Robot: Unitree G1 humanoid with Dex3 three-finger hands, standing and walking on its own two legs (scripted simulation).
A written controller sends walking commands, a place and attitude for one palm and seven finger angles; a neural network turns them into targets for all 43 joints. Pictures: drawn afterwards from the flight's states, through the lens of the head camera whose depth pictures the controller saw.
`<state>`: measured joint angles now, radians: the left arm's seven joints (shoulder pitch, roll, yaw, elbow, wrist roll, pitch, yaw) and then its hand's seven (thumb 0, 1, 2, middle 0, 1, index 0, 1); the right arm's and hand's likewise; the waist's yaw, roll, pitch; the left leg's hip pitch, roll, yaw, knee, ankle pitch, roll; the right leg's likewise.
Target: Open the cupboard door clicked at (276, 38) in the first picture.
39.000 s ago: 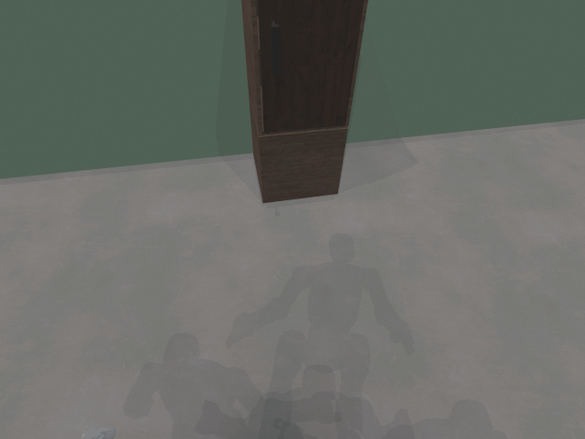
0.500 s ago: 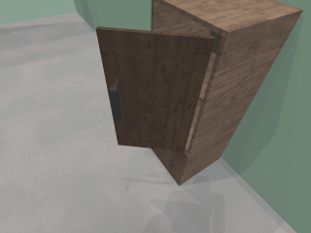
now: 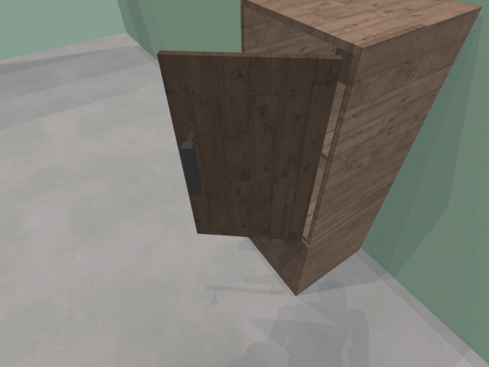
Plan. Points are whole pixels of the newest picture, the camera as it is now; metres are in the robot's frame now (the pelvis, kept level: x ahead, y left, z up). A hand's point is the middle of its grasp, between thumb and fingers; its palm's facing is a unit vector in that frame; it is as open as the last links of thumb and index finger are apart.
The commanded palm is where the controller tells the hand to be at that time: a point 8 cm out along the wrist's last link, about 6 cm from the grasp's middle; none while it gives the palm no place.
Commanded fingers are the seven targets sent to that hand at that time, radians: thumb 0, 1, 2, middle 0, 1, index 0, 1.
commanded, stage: come to a stop and stand still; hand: left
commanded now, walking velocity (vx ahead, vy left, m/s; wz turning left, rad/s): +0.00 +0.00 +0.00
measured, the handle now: (194, 164) +0.56 +0.15 +0.00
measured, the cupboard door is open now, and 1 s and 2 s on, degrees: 51 51 51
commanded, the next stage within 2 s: look again from close up in 0.18 s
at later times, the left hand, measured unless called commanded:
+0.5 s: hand out of the picture +0.03 +0.17 -0.17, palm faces -0.01 -0.98 -0.20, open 7.4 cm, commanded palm none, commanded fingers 0.00 0.90 0.90 -0.20 -0.30 -0.20 -0.30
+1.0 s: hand (141, 335) +0.19 +0.19 -0.05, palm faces +0.26 -0.96 -0.13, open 7.5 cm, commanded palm +0.13 +0.23 -0.06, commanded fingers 0.00 0.69 0.81 -0.22 -0.44 -0.22 -0.44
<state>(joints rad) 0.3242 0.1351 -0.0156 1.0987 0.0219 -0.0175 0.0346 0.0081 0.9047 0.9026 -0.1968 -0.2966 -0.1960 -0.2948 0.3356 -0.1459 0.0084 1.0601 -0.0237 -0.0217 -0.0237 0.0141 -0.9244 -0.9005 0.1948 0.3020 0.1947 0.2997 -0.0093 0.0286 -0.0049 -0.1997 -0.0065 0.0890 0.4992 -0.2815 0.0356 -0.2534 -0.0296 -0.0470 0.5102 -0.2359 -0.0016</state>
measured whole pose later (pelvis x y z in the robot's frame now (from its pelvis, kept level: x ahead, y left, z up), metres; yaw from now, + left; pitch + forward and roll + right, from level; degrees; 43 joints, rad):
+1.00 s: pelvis +0.02 -0.01 +0.00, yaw +3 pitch +1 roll +1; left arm 0.38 0.17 0.07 0.29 -0.15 -0.11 0.04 0.02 0.88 0.88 -0.20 -0.32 -0.20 -0.32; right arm 0.31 -0.22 -0.01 0.85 0.02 -0.23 -0.06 0.01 -0.92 -0.90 0.20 0.30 0.20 0.30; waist -0.02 0.02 -0.02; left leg -0.25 -0.02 0.05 0.54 -0.31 0.02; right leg -0.30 -0.05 -0.09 0.58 -0.30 -0.01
